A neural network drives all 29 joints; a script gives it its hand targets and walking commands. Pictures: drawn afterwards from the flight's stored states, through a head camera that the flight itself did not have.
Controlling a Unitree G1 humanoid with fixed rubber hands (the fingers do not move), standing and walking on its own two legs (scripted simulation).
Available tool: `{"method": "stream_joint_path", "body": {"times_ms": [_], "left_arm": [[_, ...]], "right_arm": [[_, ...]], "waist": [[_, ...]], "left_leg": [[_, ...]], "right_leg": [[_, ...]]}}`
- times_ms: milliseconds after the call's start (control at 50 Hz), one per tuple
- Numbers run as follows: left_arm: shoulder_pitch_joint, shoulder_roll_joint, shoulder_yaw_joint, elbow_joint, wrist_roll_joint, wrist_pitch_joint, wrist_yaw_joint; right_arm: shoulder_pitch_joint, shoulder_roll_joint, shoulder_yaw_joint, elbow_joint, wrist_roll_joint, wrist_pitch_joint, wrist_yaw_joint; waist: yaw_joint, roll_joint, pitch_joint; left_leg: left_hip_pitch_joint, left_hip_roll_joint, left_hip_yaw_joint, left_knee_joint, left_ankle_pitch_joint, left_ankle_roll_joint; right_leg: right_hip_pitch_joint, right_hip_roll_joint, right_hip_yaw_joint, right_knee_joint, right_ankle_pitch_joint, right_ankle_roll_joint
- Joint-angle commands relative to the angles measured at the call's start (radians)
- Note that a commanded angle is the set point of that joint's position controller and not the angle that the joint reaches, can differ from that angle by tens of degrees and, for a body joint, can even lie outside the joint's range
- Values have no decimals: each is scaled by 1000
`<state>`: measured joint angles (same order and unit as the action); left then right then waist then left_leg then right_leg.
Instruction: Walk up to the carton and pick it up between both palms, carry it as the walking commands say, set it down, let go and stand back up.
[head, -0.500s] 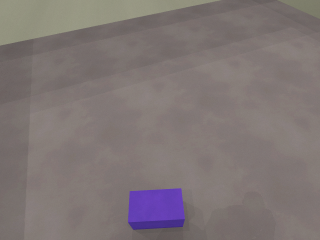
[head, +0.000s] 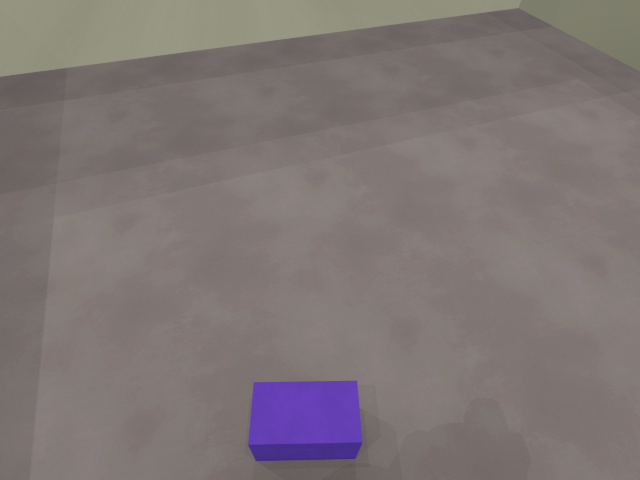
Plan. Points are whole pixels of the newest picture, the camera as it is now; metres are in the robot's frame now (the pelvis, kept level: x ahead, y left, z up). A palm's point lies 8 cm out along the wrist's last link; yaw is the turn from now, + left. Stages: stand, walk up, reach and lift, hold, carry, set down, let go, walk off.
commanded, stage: stand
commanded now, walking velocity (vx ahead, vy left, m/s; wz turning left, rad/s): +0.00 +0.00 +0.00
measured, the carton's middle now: (305, 421) +0.38 +0.03 -0.68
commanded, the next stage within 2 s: reach and lift in 1.18 s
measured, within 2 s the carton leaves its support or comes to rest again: neither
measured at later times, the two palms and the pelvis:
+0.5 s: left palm out of the picture -0.05 +0.23 -0.15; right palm out of the picture -0.05 -0.21 -0.15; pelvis -0.03 +0.01 +0.00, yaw +0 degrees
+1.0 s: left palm out of the picture -0.05 +0.22 -0.15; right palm out of the picture -0.04 -0.22 -0.15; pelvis -0.03 +0.00 +0.00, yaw +1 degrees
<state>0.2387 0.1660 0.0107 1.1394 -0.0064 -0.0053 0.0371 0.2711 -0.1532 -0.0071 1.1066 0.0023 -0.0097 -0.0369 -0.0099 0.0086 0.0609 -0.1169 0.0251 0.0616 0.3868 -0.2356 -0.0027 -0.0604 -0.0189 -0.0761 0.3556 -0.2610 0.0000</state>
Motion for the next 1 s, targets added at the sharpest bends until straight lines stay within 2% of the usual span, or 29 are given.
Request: {"method": "stream_joint_path", "body": {"times_ms": [0,20,40,60,120,160,220,260,280,300,360,400,440,500,520,540,580,600,640,660,720,780,820,840,880,900,940,960,980], "left_arm": [[60,83,11,-3,-1,-4,4],[72,79,15,4,7,-1,6],[65,78,6,0,4,0,6],[93,73,4,3,6,3,7],[71,97,16,-9,9,2,4],[88,96,15,12,15,-1,3],[98,63,7,22,13,-2,4],[78,84,22,4,17,-4,1],[93,77,15,17,11,-1,5],[76,79,22,6,12,-3,-1],[110,72,21,19,16,-5,3],[111,60,22,7,19,-1,4],[130,62,17,19,17,3,2],[145,77,20,14,22,6,-1],[145,67,22,19,19,1,-4],[139,64,9,23,20,-4,1],[129,80,26,12,22,-5,-4],[136,81,23,14,23,-6,-1],[148,52,16,9,21,-7,-2],[139,69,23,0,20,-6,-2],[135,84,19,-1,21,-16,-1],[128,90,23,-18,18,-17,0],[154,71,22,-5,14,-14,2],[171,76,20,-14,14,-13,1],[153,89,23,-19,16,-13,3],[157,73,19,-6,20,-13,5],[136,88,20,-21,14,-17,2],[136,93,23,-14,13,-20,3],[136,83,21,-17,10,-21,0]], "right_arm": [[80,-81,-17,-8,-1,-16,-6],[104,-72,-16,-6,-7,-10,-4],[101,-80,-16,-3,-4,-10,-8],[82,-82,-15,-3,-4,-5,-3],[56,-100,-22,-17,-11,-4,-3],[61,-87,-28,-26,-10,0,1],[106,-49,-15,-6,-17,2,-1],[99,-81,-19,-6,-16,-4,0],[92,-76,-22,-11,-22,-3,-1],[74,-82,-20,-7,-24,-4,0],[100,-61,-20,-6,-19,-9,-3],[106,-73,-19,-3,-16,-5,1],[53,-82,-26,-19,-20,0,1],[84,-85,-29,-11,-25,7,0],[82,-81,-30,-17,-28,5,3],[69,-80,-33,-21,-24,3,3],[84,-80,-24,-23,-28,-3,3],[58,-90,-34,-22,-26,-4,5],[91,-75,-28,-15,-26,-7,7],[88,-68,-24,-17,-25,-4,5],[84,-84,-25,-16,-18,-7,6],[94,-89,-25,-17,-21,-3,4],[90,-61,-16,-5,-22,-2,1],[98,-76,-17,-15,-23,-4,7],[79,-87,-22,-22,-23,-6,4],[76,-68,-20,-12,-25,1,3],[76,-90,-18,-21,-20,-10,4],[78,-84,-20,-16,-14,-8,3],[56,-101,-21,-20,-22,-12,2]], "waist": [[3,1,-16],[0,-11,12],[3,-40,50],[8,0,46],[13,-28,47],[-7,-31,62],[-10,24,84],[-4,-28,-5],[-6,67,8],[8,8,31],[-1,38,27],[8,7,37],[10,45,73],[4,-28,112],[4,32,77],[5,-3,103],[4,6,21],[8,-53,24],[4,34,16],[4,-27,34],[-2,-10,-6],[-1,9,22],[5,-32,32],[5,11,-18],[7,-53,37],[4,-45,47],[3,26,4],[5,-26,19],[16,17,-37]], "left_leg": [[38,91,-68,-45,338,-1],[23,87,-62,-51,338,7],[22,94,-73,-51,327,6],[11,87,-72,-70,293,5],[-22,78,-78,-73,164,20],[-16,70,-48,-63,122,6],[-26,71,-66,-87,155,14],[-1,66,-77,-78,131,18],[-19,73,-73,-68,129,21],[-44,73,-67,-73,121,15],[-18,82,-73,-70,201,15],[-56,92,-100,-109,91,21],[-100,88,-108,-115,31,25],[-90,88,-112,-132,-39,12],[-110,83,-111,-126,-66,16],[-123,81,-122,-127,-37,19],[-83,78,-112,-115,-52,16],[-68,63,-89,-83,0,22],[-89,73,-101,-106,-24,26],[-89,71,-93,-83,20,17],[-25,80,-73,-28,165,13],[-44,65,-58,-28,162,4],[-38,63,-58,-32,163,8],[-44,67,-64,-37,128,7],[-74,73,-83,-30,155,3],[-54,59,-45,-24,113,12],[-28,77,-78,-56,226,11],[-54,89,-83,-41,264,13],[-33,91,-92,-44,234,13]], "right_leg": [[-42,-95,66,-35,248,-21],[-45,-96,39,-41,230,-6],[-83,-94,72,-50,229,-1],[-75,-99,61,-58,192,-9],[-72,-98,57,-70,131,-14],[-118,-98,66,-76,82,-12],[-120,-95,67,-68,85,-3],[-84,-84,36,-58,72,0],[-87,-88,50,-46,78,0],[-85,-91,55,-53,91,1],[-100,-85,50,-47,103,0],[-94,-82,40,-39,70,7],[-91,-86,40,-53,77,9],[-177,-78,68,-68,-9,8],[-138,-89,52,-66,-15,14],[-156,-92,66,-67,22,13],[-119,-94,64,-53,2,13],[-125,-106,56,-68,6,6],[-118,-101,66,-65,3,7],[-126,-102,67,-61,16,6],[-157,-108,69,-55,78,-17],[-166,-111,64,-60,51,-15],[-143,-106,61,-59,114,-14],[-129,-107,43,-47,104,-13],[-155,-101,47,-44,87,-14],[-178,-118,69,-66,49,-11],[-135,-91,49,-26,132,-19],[-139,-110,42,-25,156,-20],[-112,-102,28,-26,162,-14]]}}
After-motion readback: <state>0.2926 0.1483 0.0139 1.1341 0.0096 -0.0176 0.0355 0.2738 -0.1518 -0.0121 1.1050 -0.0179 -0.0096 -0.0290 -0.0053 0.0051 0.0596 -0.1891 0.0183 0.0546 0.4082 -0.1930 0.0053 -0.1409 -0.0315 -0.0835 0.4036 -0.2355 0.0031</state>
